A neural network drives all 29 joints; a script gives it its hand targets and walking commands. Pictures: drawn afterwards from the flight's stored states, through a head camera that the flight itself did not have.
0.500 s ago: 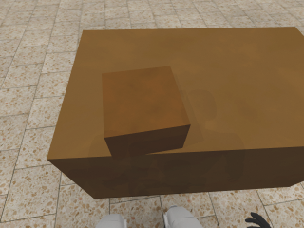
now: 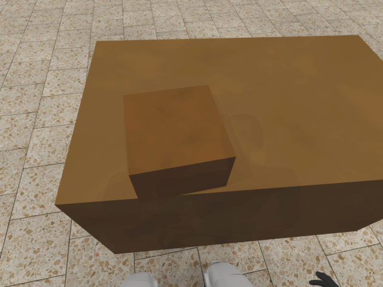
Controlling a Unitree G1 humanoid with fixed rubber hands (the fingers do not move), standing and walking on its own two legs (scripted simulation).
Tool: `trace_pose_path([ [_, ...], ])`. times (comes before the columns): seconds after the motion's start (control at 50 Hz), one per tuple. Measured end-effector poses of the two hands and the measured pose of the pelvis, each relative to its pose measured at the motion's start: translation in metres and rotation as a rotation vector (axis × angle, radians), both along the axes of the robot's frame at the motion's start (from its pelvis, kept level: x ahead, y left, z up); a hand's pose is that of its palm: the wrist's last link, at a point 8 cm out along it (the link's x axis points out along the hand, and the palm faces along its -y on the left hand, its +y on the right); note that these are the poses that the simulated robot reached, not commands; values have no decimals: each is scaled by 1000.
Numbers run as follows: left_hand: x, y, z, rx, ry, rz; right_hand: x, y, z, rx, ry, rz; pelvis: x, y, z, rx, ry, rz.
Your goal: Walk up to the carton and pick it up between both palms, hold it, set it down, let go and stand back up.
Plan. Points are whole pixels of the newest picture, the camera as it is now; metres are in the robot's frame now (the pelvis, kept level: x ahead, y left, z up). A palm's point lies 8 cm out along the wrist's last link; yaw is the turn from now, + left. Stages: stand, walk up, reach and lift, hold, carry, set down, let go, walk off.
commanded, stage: walk up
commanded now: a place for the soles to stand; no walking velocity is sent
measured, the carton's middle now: (175, 141) +0.45 +0.04 -0.04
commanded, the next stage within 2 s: reach and lift in 1.32 s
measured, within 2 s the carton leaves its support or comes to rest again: neither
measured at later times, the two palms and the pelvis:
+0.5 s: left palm out of the picture +0.06 +0.30 -0.11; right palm out of the picture +0.08 -0.30 -0.11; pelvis +0.00 +0.01 +0.00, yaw -1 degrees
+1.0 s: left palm out of the picture +0.04 +0.31 -0.11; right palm out of the picture +0.06 -0.29 -0.12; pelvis -0.01 +0.02 +0.00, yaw -1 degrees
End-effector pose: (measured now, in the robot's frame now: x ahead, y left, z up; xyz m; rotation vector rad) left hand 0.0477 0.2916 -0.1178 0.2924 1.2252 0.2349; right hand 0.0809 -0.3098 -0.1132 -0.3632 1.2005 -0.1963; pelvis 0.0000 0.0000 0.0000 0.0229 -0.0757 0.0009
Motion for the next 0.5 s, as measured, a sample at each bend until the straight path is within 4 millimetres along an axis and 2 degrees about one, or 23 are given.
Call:
trace_pose_path([
  [0.18, 1, 6, 1, 0, 0, -4, -2, 7, 0, 3, 1, -4, -1, 6, 1, -8, 1, -2],
  [0.32, 6, 0, 4, 10, -1, -8, 1, 1, -3, 13, 1, -8, 3, -1, 1, -1, 3, -8],
  [0.5, 9, 6, 3, 4, -6, -14, -2, 7, -1, 14, 3, -15, 2, 5, 2, -7, 2, -14],
])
